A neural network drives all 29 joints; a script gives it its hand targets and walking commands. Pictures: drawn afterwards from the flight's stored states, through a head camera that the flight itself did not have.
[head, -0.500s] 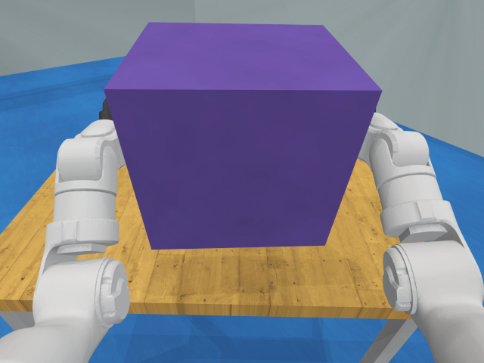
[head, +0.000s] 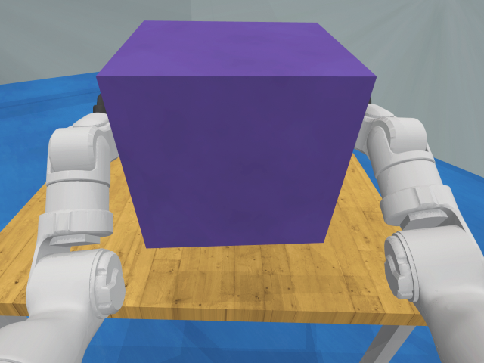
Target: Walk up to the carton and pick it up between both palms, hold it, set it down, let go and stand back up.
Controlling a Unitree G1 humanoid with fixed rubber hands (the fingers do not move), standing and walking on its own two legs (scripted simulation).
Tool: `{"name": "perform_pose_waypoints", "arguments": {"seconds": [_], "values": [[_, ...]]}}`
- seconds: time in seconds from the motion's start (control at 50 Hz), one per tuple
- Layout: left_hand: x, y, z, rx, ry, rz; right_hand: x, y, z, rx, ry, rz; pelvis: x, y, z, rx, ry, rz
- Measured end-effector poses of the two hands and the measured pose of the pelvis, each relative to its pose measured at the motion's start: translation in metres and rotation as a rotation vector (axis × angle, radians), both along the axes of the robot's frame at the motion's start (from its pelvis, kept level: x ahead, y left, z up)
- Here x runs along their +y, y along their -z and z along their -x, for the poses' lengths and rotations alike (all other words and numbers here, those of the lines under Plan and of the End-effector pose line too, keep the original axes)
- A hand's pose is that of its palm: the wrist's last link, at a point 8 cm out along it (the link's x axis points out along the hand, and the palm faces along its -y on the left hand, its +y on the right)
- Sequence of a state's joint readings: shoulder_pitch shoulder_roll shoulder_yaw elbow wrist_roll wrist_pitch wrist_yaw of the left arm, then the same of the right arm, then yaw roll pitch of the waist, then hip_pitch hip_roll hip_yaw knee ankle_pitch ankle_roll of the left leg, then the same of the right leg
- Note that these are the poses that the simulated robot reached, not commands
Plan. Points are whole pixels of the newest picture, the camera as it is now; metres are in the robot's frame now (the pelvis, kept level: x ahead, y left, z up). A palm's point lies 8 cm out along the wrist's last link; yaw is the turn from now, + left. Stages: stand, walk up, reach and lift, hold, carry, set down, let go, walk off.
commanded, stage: hold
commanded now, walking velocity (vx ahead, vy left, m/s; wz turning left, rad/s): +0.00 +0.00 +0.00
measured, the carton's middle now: (234, 132) +0.39 +0.01 +0.26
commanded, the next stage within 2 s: none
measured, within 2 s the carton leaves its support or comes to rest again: neither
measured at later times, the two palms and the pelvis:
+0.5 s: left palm (105, 120) +0.36 +0.20 +0.29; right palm (357, 115) +0.36 -0.18 +0.30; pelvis -0.01 +0.00 +0.00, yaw +0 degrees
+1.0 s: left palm (103, 118) +0.36 +0.20 +0.29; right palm (354, 110) +0.37 -0.17 +0.31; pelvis +0.00 +0.00 +0.00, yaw +0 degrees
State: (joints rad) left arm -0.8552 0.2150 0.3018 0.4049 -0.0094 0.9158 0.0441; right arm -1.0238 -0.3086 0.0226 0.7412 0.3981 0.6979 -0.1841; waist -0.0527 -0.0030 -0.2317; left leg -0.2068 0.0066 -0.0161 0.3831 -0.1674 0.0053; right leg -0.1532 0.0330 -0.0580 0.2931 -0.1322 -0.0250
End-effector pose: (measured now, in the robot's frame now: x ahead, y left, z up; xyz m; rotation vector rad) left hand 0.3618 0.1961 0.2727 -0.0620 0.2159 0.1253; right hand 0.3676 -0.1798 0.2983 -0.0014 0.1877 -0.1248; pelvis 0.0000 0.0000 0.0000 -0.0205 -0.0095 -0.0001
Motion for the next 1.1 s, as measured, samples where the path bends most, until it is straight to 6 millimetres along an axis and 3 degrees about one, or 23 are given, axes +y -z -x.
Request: {"name": "perform_pose_waypoints", "arguments": {"seconds": [0.32,0.8,1.1], "values": [[0.0,-0.008,0.001,0.007,-0.002,-0.038,0.0,-0.003,0.0,0.011,-0.008,0.002,0.001,0.001,0.012,0.027,-0.001,0.001],[0.005,-0.016,-0.001,-0.009,0.005,-0.011,0.005,-0.016,0.001,0.003,0.002,0.01,0.0,0.001,0.006,0.028,-0.004,0.008],[0.005,-0.011,-0.003,0.001,0.007,-0.02,0.005,-0.008,0.0,0.017,0.002,0.013,0.004,0.001,0.004,0.03,-0.001,0.01]]}}
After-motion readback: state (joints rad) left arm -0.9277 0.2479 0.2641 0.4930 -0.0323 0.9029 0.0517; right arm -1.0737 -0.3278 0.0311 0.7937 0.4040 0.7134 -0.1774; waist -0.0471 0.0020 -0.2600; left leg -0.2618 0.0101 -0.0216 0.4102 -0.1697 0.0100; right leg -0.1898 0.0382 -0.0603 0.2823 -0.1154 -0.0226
